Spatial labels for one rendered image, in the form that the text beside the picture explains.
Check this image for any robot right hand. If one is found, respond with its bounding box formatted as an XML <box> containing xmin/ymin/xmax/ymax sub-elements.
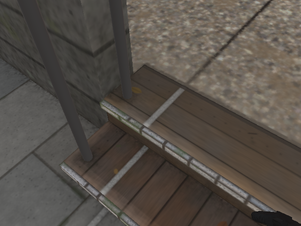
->
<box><xmin>251</xmin><ymin>211</ymin><xmax>301</xmax><ymax>226</ymax></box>

